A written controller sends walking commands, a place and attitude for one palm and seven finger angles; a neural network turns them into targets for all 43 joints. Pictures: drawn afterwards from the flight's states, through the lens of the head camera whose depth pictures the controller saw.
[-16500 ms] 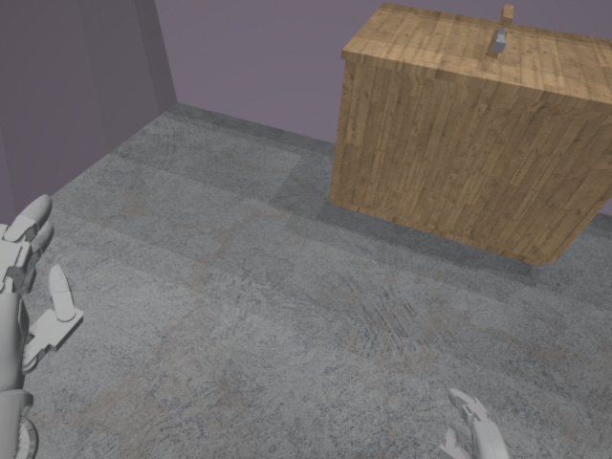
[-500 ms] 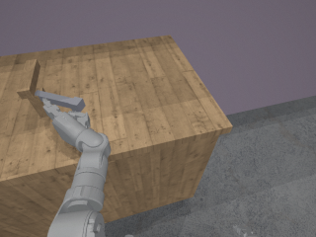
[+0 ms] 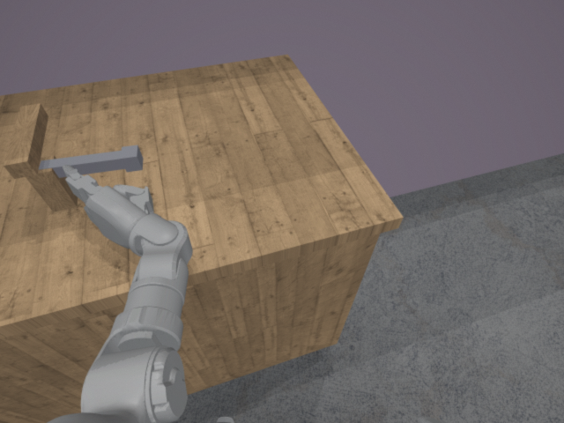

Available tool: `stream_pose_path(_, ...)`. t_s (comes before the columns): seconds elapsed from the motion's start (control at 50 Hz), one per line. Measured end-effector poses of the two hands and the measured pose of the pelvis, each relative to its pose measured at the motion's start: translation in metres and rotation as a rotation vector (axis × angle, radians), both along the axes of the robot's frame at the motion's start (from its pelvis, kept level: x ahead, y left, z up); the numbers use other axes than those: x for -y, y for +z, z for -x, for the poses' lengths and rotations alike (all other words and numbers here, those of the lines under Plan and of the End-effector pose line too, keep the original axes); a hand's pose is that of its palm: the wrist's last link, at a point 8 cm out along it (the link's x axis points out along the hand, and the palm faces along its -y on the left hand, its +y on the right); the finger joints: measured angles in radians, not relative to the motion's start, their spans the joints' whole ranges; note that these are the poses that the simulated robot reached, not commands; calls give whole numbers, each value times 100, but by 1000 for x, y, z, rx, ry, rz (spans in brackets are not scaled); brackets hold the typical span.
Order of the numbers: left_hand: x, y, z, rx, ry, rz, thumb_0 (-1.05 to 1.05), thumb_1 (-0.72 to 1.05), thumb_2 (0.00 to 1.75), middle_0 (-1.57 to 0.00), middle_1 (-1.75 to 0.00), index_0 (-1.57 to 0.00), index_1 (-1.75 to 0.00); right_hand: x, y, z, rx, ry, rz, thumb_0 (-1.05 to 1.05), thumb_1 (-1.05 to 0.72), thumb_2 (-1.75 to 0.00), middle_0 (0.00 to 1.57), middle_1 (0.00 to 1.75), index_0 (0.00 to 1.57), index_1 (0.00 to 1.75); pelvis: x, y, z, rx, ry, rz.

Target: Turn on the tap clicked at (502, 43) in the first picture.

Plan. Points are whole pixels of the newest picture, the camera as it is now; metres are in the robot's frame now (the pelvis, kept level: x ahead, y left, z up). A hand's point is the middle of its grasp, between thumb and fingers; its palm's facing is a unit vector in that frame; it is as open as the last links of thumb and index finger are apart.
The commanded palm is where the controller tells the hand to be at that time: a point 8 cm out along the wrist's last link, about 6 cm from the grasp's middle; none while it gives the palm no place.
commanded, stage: lift the hand up off the lever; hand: left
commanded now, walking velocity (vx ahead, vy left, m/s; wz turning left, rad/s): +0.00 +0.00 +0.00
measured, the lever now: (132, 158) +0.49 +0.24 +0.11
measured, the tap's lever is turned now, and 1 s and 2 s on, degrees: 84 86 86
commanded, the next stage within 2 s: none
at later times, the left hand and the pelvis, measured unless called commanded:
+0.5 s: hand (127, 183) +0.43 +0.22 +0.12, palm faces +0.82 -0.57 -0.07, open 7.8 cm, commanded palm +0.37 +0.23 +0.12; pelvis +0.01 +0.01 +0.01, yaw +0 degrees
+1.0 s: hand (127, 182) +0.41 +0.21 +0.14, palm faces +0.80 -0.59 -0.06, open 7.8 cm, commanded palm +0.35 +0.22 +0.14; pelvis +0.02 +0.01 +0.02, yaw +0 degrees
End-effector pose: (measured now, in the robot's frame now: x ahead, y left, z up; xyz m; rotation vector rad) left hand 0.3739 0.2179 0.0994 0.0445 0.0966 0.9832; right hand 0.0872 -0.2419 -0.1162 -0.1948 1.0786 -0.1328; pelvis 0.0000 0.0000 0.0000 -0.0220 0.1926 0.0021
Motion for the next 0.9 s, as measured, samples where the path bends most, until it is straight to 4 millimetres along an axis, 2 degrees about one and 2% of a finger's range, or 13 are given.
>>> stream_pose_path(0.14,-2,1,1,-1,0,5,2,90,90,-15,-15,-13,-15,1,1,7,-12,-16,-2,1,-90,-89,20,30,21,30,0,2,-2,6,-6,-1)
stream_pose_path(0.26,-5,4,3,3,0,16,2,90,90,-15,-15,-15,-16,1,5,4,3,-19,1,1,-90,-89,20,30,21,30,-1,4,-4,16,-8,0)
stream_pose_path(0.5,-19,26,4,24,-24,-7,2,90,90,-15,-15,-16,-16,-5,15,-22,53,16,-2,1,-90,-89,20,30,21,30,-5,10,-9,42,1,1)
stream_pose_path(0.72,-11,30,6,18,-42,10,2,90,90,-15,-15,-16,-15,-17,23,-50,95,50,-16,1,-90,-89,20,30,21,30,-10,14,-15,54,2,-1)
stream_pose_path(0.9,-10,40,14,23,-47,3,2,90,90,-15,-15,-16,-15,-24,27,-64,119,64,-36,1,-90,-89,20,30,21,30,-10,17,-19,75,2,-4)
